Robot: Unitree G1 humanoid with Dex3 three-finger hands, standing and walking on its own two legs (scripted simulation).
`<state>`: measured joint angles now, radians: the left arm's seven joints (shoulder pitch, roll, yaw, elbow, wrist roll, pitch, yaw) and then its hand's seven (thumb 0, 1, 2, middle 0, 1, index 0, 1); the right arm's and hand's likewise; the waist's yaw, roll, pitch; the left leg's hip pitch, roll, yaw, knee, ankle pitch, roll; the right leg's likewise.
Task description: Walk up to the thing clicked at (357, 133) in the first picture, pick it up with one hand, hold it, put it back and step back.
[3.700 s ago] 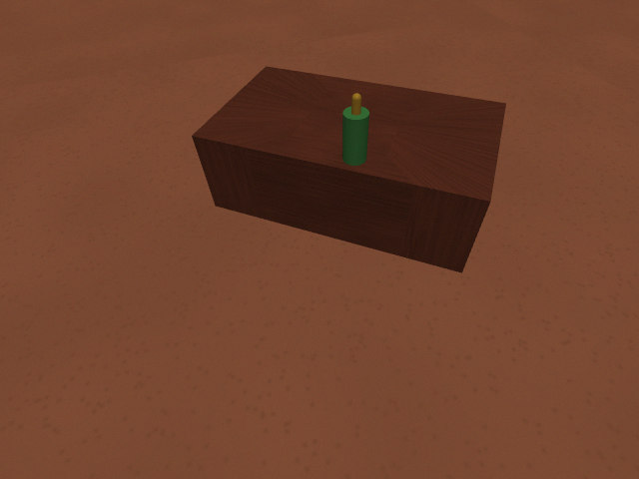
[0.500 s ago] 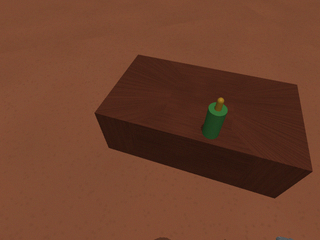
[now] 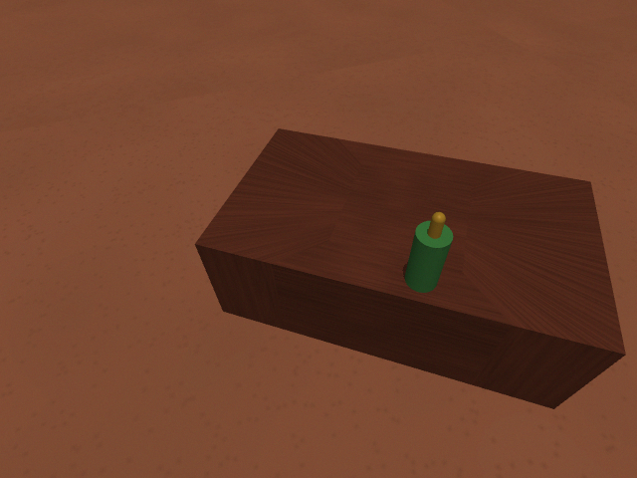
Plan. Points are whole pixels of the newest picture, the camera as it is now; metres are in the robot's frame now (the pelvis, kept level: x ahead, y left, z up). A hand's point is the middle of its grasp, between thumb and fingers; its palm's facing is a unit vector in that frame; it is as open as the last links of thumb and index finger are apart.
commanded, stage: walk up
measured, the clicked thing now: (429, 249) +0.67 -0.23 -0.26
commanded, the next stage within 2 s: stand in 0.42 s
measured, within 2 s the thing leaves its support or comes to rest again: neither
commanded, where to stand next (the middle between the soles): +0.06 -0.02 m, yaw +0 degrees
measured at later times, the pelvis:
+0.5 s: pelvis +0.01 +0.00 +0.00, yaw +0 degrees
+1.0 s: pelvis +0.03 +0.01 +0.00, yaw +1 degrees
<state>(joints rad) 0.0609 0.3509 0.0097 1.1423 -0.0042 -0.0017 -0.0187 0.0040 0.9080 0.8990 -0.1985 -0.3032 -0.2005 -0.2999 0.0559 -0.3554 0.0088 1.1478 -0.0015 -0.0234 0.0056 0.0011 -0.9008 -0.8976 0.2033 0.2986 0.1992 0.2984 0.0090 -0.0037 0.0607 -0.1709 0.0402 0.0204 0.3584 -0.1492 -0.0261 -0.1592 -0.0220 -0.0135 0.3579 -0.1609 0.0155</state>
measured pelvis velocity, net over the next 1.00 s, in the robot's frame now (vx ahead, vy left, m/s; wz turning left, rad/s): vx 0.03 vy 0.01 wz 0.01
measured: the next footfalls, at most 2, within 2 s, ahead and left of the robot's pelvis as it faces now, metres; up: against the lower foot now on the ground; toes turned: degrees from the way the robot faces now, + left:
none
